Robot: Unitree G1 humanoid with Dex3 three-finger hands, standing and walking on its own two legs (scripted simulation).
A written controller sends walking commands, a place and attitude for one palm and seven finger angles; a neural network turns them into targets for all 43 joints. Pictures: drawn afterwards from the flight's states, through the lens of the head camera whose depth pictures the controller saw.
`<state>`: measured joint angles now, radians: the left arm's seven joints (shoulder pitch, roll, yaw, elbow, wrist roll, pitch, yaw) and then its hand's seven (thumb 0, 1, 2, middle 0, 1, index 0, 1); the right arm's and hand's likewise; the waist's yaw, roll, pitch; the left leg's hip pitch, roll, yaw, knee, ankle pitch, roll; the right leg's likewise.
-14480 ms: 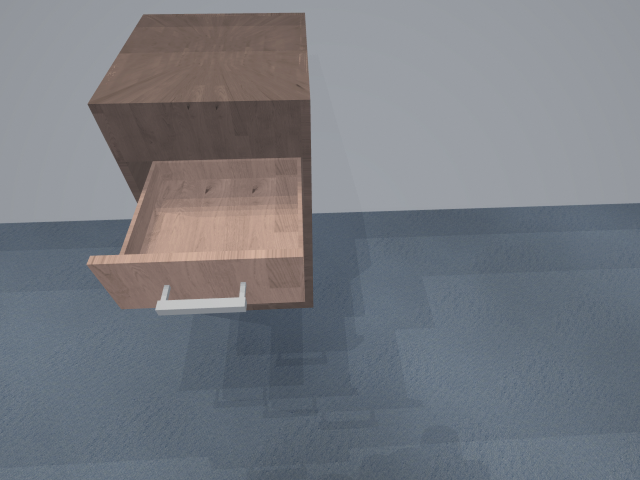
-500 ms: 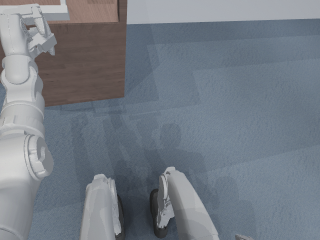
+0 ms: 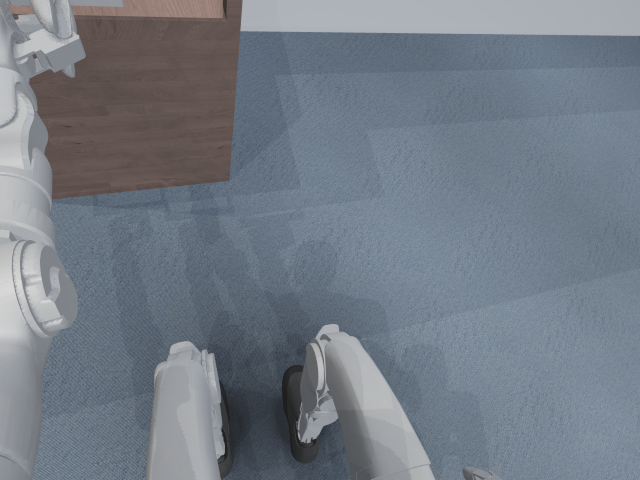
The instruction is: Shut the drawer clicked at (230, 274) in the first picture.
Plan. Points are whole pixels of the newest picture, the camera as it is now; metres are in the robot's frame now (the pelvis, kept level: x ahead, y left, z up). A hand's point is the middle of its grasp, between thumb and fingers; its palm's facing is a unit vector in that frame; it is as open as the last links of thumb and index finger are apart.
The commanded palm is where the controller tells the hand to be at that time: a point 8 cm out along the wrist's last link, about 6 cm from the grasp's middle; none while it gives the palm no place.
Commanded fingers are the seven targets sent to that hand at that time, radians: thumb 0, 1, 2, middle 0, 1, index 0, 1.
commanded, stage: pull the fist back off the drawer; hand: left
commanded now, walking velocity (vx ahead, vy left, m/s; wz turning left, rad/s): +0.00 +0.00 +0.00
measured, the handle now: out of the picture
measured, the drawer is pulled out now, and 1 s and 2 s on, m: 0.00 0.00 0.00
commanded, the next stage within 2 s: draw the hand back to the body in 0.62 s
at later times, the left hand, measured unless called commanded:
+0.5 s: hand (74, 37) +0.58 +0.20 +0.04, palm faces +0.13 -0.99 -0.03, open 2.9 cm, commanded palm +0.56 +0.20 +0.05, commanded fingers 0.00 0.90 0.90 -1.40 -1.60 -1.40 -1.60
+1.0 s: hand (24, 62) +0.49 +0.21 +0.10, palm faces +0.15 -0.99 -0.05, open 3.3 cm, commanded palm +0.46 +0.25 +0.13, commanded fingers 0.00 0.90 0.90 -1.40 -1.60 -1.40 -1.60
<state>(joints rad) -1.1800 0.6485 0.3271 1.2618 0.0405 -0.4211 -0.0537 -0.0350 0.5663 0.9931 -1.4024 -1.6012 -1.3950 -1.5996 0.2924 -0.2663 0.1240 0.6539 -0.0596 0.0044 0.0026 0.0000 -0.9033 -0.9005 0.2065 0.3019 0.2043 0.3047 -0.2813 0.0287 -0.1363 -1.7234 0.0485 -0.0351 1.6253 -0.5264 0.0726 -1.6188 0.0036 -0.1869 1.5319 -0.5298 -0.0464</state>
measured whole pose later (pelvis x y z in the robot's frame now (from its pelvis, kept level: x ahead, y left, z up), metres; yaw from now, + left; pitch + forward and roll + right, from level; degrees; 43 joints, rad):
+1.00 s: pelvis +0.06 +0.01 +0.09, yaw +2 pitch +28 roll -4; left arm -0.45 0.31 0.28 0.54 -0.15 -0.32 -0.05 0.02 0.89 0.90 -1.40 -1.60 -1.39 -1.60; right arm 0.25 -0.24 0.04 0.57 0.03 0.10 0.03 0.00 -0.91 -0.90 0.20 0.30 0.20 0.30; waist -0.10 0.05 -0.13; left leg -1.24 0.04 0.03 1.30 -0.55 0.06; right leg -1.18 0.03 -0.10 1.23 -0.54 -0.02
